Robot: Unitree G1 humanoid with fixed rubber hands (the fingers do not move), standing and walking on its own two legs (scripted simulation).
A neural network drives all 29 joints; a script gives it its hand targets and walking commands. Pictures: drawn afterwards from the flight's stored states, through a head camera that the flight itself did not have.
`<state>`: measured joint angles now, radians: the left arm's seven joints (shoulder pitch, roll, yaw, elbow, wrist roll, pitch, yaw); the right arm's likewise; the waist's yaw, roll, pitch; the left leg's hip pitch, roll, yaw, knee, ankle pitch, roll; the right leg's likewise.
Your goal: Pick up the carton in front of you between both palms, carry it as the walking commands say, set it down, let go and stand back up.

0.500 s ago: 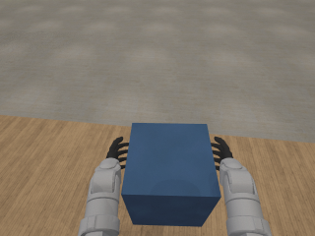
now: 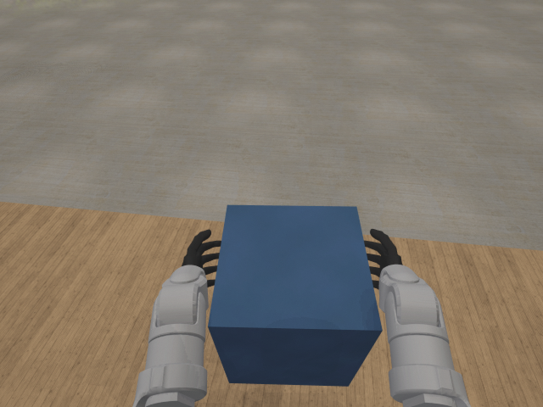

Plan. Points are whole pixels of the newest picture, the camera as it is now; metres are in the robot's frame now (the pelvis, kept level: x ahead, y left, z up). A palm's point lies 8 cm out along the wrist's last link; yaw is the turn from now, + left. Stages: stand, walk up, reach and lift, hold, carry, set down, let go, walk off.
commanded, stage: hold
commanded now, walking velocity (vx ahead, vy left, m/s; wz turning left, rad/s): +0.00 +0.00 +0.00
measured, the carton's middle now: (289, 298) +0.29 +0.00 -0.02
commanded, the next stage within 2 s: carry in 1.06 s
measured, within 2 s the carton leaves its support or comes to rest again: neither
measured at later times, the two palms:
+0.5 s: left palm (194, 273) +0.29 +0.15 +0.05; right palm (389, 272) +0.29 -0.15 +0.05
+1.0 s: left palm (194, 274) +0.29 +0.15 +0.05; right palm (389, 274) +0.29 -0.15 +0.05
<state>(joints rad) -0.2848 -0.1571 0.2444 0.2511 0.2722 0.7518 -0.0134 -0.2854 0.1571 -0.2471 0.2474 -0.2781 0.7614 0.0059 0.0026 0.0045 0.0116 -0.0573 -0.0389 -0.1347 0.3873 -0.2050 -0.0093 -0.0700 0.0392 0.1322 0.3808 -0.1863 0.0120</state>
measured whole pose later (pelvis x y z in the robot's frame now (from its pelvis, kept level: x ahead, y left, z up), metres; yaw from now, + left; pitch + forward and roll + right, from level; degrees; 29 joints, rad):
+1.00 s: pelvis +0.00 +0.00 +0.00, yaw +0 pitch -7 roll +0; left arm -0.27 -0.15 0.23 0.23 0.27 0.76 -0.01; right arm -0.27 0.15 -0.23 0.23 -0.27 0.77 0.00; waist 0.00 0.00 0.01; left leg -0.05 -0.04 -0.13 0.38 -0.20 -0.01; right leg -0.06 0.04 0.13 0.37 -0.19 0.01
